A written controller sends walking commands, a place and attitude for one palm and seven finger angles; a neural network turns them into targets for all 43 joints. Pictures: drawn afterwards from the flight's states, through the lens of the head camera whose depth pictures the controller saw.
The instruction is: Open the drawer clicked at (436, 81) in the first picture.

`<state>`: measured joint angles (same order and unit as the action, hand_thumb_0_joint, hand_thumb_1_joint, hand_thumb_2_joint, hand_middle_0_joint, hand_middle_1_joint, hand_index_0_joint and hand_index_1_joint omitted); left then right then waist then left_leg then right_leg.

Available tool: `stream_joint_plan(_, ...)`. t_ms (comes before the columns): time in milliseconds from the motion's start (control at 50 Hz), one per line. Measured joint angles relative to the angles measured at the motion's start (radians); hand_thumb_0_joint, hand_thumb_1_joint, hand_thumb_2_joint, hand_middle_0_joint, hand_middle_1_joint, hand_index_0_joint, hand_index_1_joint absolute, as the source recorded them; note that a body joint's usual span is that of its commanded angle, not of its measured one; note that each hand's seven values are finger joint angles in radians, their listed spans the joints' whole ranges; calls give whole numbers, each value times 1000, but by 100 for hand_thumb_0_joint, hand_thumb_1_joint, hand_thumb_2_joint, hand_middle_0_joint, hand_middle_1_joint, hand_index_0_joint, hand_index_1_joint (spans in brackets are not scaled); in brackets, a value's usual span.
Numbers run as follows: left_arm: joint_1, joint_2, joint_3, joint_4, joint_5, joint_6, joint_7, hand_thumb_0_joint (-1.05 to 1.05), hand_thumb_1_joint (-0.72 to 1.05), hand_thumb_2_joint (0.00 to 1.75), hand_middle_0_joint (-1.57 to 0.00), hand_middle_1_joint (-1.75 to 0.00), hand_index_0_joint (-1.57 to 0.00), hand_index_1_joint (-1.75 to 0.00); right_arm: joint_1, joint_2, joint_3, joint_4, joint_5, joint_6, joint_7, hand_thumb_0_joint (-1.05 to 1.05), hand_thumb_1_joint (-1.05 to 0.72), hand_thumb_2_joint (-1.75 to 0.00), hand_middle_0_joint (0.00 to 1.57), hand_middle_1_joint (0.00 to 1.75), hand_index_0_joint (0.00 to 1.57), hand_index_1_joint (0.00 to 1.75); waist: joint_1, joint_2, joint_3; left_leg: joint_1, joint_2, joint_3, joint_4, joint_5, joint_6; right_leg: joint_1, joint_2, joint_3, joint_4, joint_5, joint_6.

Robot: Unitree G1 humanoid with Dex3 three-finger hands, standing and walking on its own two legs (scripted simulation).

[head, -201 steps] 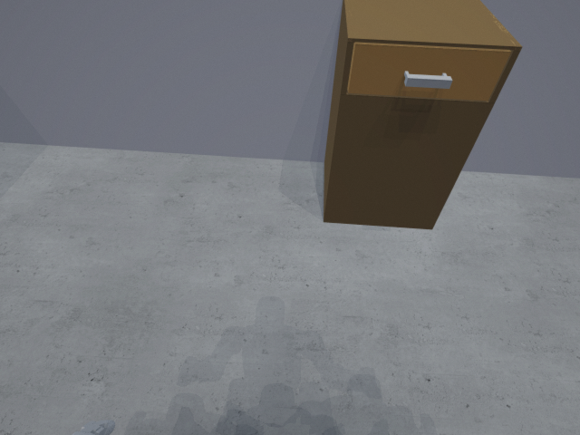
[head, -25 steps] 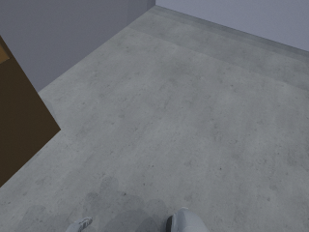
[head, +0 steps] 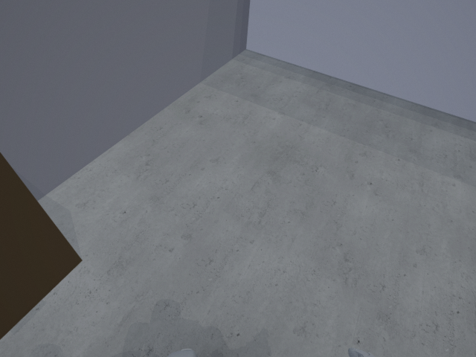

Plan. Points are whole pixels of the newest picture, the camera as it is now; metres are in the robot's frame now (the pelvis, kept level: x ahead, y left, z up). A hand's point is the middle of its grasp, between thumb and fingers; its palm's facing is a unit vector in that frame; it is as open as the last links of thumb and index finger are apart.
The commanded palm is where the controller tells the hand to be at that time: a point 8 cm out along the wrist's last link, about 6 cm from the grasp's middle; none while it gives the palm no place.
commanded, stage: walk to a spot facing it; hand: left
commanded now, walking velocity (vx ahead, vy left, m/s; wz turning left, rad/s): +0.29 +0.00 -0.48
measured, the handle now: out of the picture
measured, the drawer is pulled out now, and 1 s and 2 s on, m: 0.00 0.00 0.00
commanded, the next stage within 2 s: turn to face it in 0.34 s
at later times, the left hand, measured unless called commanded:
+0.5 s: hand (180, 275) +0.31 +0.16 -0.17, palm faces -0.26 -0.94 -0.20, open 7.4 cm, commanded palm none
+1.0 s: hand (169, 276) +0.32 +0.19 -0.19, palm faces +0.02 -0.98 -0.18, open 7.3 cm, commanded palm none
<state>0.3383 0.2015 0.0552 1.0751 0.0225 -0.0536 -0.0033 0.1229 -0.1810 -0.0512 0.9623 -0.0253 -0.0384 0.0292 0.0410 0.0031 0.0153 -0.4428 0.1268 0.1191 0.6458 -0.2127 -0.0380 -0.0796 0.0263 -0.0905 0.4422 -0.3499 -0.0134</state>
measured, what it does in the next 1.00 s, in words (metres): walks ahead: left foot, then right foot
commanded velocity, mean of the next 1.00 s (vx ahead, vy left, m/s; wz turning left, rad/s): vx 0.02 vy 0.00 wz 0.11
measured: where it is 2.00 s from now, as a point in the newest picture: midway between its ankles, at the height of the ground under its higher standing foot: outside the picture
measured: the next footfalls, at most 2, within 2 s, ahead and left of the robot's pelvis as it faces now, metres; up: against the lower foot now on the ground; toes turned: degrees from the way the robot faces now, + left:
left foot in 0.02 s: +0.14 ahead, +0.12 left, +0.00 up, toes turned +9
right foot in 0.54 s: +0.25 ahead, -0.13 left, +0.00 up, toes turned -23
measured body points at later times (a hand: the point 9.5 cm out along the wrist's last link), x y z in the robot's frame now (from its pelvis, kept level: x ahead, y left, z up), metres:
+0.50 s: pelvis +0.16 +0.00 +0.00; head +0.21 -0.01 +0.44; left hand +0.33 +0.21 -0.15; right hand +0.05 -0.21 -0.16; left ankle +0.10 +0.11 -0.73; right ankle +0.22 -0.12 -0.71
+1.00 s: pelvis +0.21 +0.00 -0.02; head +0.24 +0.03 +0.43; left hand +0.31 +0.24 -0.17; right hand +0.25 -0.26 -0.15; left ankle +0.24 +0.10 -0.73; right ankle +0.21 -0.12 -0.71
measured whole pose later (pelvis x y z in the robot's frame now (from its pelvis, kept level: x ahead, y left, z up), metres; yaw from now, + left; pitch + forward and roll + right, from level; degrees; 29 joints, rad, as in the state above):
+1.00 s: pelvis +0.21 +0.00 -0.02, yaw -1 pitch +0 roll -1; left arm 0.15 0.20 0.08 0.93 0.02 0.05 0.02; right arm 0.23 -0.20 -0.07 0.95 -0.03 0.03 0.01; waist -0.03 -0.04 0.07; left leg -0.39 0.07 0.13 0.73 -0.32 0.03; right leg -0.38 -0.15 -0.25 0.86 -0.49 0.04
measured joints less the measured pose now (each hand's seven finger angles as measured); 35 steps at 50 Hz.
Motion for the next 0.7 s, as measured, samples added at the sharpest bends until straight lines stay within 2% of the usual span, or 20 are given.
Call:
stream_joint_plan(20,19,-3,0,4,-1,3,0,-1,92,90,-20,-30,-20,-30,-4,-1,3,-4,-1,-8,0,1,-91,-90,19,29,19,29,6,-5,1,39,-12,10,-50,13,9,3,-7,10,33,-31,10)
stream_joint_plan(40,29,-2,3,12,-4,10,-2,0,92,90,-20,-30,-20,-30,-12,5,5,-5,-6,-19,-3,1,-91,-90,19,29,19,29,8,-22,8,53,-25,27,-44,21,38,-18,-25,26,108,-64,7)
stream_joint_plan(80,37,-7,5,28,-6,28,-4,0,92,90,-20,-30,-20,-30,-13,14,14,-13,-10,-34,-10,0,-91,-90,19,29,19,29,9,-36,22,78,-28,61,-7,-28,77,-116,-35,57,382,-126,-7)
stream_joint_plan(120,33,-12,8,38,-3,42,-10,0,91,90,-20,-30,-20,-30,10,25,21,-13,-7,-39,-21,0,-91,-90,19,29,20,29,1,-37,26,127,-28,88,-31,-58,88,-224,-45,60,615,-92,-12)
stream_joint_plan(140,26,-12,13,37,0,47,-14,0,91,90,-20,-30,-20,-30,26,32,23,-9,-6,-41,-26,0,-91,-90,20,29,20,29,-2,-39,28,157,-29,101,-59,-57,86,-272,-56,57,685,-56,-9)
stream_joint_plan(200,-1,-14,26,10,4,60,-17,0,91,90,-20,-30,-20,-30,78,43,4,11,10,-46,-54,-1,-93,-90,20,30,20,30,-7,-42,33,232,-35,139,-143,-51,82,-396,-87,55,767,37,11)
stream_joint_plan(260,-36,-15,40,-26,7,74,-17,0,91,90,-20,-30,-20,-30,124,25,-1,36,8,-39,-62,-2,-95,-90,20,30,20,30,-16,-43,34,281,-37,170,-191,-57,81,-481,-108,48,761,91,32)
stream_joint_plan(340,-99,-10,49,-62,7,91,-21,0,91,90,-20,-29,-19,-30,178,20,2,75,7,-18,-61,-1,-94,-90,20,30,20,30,-28,-43,48,330,-31,205,-211,-86,69,-522,-122,20,663,134,51)
stream_joint_plan(440,-179,-11,45,-96,5,103,-24,0,91,90,-20,-29,-19,-30,219,24,-2,96,1,7,-55,0,-92,-90,20,29,20,30,-61,-27,81,370,-12,257,-174,-152,39,-471,-114,-26,437,114,47)
stream_joint_plan(500,-216,-12,35,-116,8,92,-19,0,91,90,-20,-29,-19,-30,237,22,-6,102,0,19,-52,0,-91,-90,20,29,20,30,-89,-4,97,374,16,282,-102,-216,13,-396,-89,-46,294,103,24)
stream_joint_plan(520,-224,-10,29,-123,10,80,-16,0,91,90,-20,-29,-19,-30,249,24,-5,106,2,21,-50,0,-91,-90,20,29,20,30,-95,2,96,365,28,280,-54,-243,3,-353,-80,-51,224,150,16)
stream_joint_plan(540,-232,-7,23,-128,13,61,-10,0,91,90,-20,-29,-19,-30,259,27,-3,113,8,25,-47,1,-91,-90,20,29,20,30,-98,2,91,333,41,265,28,-264,-1,-329,-79,-54,192,183,-6)
stream_joint_plan(580,-258,-18,7,-121,4,29,3,0,91,90,-20,-29,-19,-30,247,25,2,127,19,45,-48,1,-91,-90,20,29,19,29,-108,29,102,234,37,125,245,-337,-4,-328,-68,-69,241,108,-45)
stream_joint_plan(620,-269,-32,-10,-114,-3,24,14,0,91,90,-20,-29,-20,-30,234,29,7,132,23,63,-51,1,-91,-90,20,29,19,29,-112,40,94,156,5,12,388,-353,-1,-296,-66,-84,230,68,-57)
stream_joint_plan(660,-272,-48,-22,-108,-5,28,22,0,91,90,-20,-29,-20,-30,217,35,10,130,20,74,-50,1,-91,-90,19,29,19,29,-111,42,77,99,-12,-41,445,-319,-4,-258,-68,-95,184,76,-47)
stream_joint_plan(700,-274,-63,-31,-104,-4,35,26,0,91,90,-20,-30,-20,-30,196,41,11,118,19,80,-46,1,-91,-90,19,29,19,29,-114,38,63,57,-19,-61,445,-283,-10,-228,-75,-111,141,90,-48)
